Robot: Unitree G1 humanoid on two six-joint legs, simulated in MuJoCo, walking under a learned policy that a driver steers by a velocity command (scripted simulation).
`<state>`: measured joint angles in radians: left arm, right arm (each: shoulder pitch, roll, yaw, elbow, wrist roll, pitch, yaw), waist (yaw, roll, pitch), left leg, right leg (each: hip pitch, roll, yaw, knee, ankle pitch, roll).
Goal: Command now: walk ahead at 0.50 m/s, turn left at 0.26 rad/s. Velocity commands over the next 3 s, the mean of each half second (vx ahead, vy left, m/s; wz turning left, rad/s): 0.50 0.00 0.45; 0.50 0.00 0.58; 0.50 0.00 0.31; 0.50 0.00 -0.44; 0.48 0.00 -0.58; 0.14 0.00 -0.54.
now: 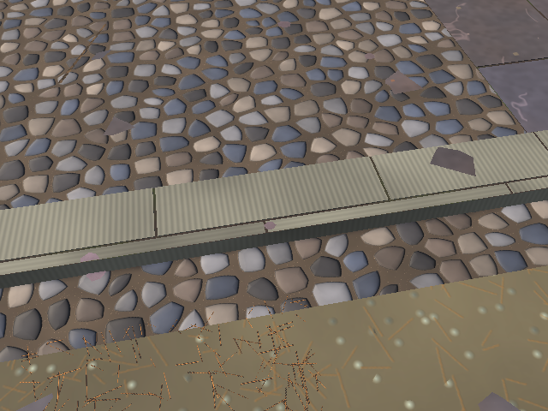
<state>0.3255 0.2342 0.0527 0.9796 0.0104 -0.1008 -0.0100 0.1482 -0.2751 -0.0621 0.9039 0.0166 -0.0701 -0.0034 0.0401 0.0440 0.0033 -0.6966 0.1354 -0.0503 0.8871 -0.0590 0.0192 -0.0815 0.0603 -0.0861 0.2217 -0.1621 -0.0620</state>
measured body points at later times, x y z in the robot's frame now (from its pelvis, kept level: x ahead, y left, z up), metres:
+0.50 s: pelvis +0.28 +0.09 +0.00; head +0.31 +0.11 +0.45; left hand +0.39 +0.39 -0.11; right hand +0.42 -0.16 -0.12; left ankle +0.27 +0.15 -0.75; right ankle +0.42 -0.07 -0.68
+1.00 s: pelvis +0.56 +0.13 +0.00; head +0.59 +0.14 +0.45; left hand +0.47 +0.40 -0.12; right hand +0.84 -0.02 -0.10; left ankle +0.52 +0.29 -0.67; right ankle +0.61 +0.04 -0.75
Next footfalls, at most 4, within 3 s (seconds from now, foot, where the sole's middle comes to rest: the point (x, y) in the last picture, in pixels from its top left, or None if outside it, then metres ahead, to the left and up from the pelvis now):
0.24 left None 0.31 0.16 -0.79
0.74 right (282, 357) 0.64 0.05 -0.79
1.28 left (142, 330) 0.71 0.43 -0.79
1.82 right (151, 208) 1.09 0.47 -0.73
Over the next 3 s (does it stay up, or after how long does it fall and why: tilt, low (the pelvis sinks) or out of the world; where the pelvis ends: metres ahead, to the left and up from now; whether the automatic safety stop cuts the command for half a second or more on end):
stays up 1.37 0.64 0.04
